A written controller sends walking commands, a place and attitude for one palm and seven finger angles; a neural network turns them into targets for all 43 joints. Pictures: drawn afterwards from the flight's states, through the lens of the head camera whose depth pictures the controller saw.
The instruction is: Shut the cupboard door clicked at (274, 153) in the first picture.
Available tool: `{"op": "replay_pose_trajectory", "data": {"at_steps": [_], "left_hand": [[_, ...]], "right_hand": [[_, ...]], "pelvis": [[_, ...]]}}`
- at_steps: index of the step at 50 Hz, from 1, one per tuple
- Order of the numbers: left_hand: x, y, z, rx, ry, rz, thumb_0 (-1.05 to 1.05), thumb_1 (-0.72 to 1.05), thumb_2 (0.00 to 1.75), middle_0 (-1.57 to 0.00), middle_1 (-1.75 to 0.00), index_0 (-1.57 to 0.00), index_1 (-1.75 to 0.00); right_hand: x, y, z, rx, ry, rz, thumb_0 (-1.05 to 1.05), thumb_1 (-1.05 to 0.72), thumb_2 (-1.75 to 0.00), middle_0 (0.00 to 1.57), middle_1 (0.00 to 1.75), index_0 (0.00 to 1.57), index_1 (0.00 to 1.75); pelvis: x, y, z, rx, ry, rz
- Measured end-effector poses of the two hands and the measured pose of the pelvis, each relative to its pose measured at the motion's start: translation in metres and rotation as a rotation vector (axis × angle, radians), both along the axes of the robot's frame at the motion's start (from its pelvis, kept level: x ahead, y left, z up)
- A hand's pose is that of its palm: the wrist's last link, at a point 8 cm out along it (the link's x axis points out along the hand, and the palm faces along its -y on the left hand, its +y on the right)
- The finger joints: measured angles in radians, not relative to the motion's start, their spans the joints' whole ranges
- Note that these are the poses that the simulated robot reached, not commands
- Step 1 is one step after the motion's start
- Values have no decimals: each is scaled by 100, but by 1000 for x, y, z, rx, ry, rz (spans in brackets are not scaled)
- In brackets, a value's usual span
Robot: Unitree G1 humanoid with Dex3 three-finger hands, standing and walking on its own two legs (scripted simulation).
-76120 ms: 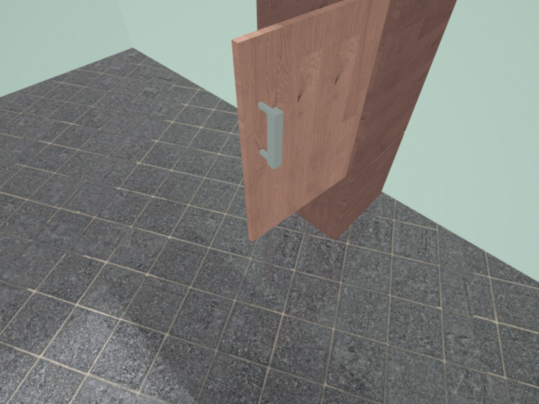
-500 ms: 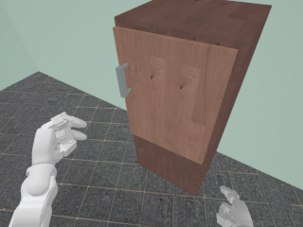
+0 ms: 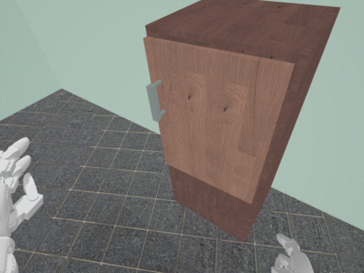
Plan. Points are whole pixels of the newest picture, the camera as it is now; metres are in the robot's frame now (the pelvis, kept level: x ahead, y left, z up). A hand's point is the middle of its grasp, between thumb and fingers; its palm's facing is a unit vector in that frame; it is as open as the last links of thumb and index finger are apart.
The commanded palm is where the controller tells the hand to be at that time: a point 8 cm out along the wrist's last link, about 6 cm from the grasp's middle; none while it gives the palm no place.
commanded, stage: draw the hand back to the body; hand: left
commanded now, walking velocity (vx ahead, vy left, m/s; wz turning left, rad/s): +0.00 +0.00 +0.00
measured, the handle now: (157, 100) +0.64 +0.18 +0.04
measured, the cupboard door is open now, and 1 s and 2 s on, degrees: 3 3 3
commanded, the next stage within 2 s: step back with the hand held close in 0.20 s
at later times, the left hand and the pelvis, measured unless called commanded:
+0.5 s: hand (50, 194) +0.20 +0.26 +0.15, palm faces +0.41 -0.78 -0.47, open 7.4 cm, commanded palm +0.14 +0.30 +0.17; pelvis +0.00 +0.00 +0.00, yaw +0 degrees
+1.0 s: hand out of the picture +0.10 +0.29 +0.15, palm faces +0.47 -0.76 -0.46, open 7.4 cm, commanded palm +0.04 +0.32 +0.17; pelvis -0.09 +0.02 -0.02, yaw +1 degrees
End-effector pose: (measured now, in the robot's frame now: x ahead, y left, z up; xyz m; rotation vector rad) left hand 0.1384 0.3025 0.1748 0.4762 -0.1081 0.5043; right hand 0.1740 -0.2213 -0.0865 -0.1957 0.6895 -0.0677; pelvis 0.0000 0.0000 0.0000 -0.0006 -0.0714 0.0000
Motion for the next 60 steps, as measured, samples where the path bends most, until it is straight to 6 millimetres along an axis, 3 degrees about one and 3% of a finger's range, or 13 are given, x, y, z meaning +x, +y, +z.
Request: {"op": "replay_pose_trajectory", "data": {"at_steps": [5, 12, 21, 30, 37, 42, 49, 60], "left_hand": [[9, -9, -10, -38, 14, -24, 1, 90, 90, -23, -32, -23, -33], [14, -19, 4, 6, -27, -78, 1, 89, 90, -22, -31, -21, -31], [15, -10, 4, 40, -3, -61, 1, 89, 90, -21, -30, -21, -31], [10, -1, -1, 81, 46, -122, 1, 89, 90, -21, -30, -21, -31], [-11, 15, 10, 131, -7, -136, 1, 89, 90, -22, -30, -21, -31], [-34, 22, 4, 124, -35, -118, 1, 89, 90, -21, -30, -21, -31], [-73, 21, -9, 117, -80, -86, 1, 89, 90, -21, -30, -21, -31], [-117, 16, 2, 121, -217, -113, 1, 89, 90, -21, -30, -21, -31]], "right_hand": [[0, -2, 3, -2, -10, -5, 2, -90, -90, 20, 30, 20, 30], [1, -5, 6, 5, -36, -20, 2, -90, -90, 20, 30, 20, 30], [-5, -12, 0, 4, 7, -38, 2, -90, -90, 20, 30, 20, 30], [-28, -16, -3, -46, 81, -118, 2, -90, -90, 20, 30, 20, 30], [-51, -5, 5, -55, 64, -134, 2, -90, -90, 20, 30, 20, 30], [-72, 3, 7, -56, 42, -121, 2, -90, -90, 20, 30, 20, 30], [-105, 2, 0, -81, 46, -80, 1, -90, -90, 21, 30, 20, 30], [-159, -5, -4, -136, 81, -70, 2, -90, -90, 21, 30, 20, 30]], "pelvis": [[0, -4, 0, 3, 3, -3], [3, -8, 0, 2, -2, -12], [0, -7, -1, -12, 34, -6], [-13, 10, -5, -7, 74, -12], [-37, 19, -6, -7, 71, -21], [-58, 22, -10, -14, 66, -17], [-87, 17, -18, -27, 49, 12], [-128, 18, -23, -34, 44, 27]]}}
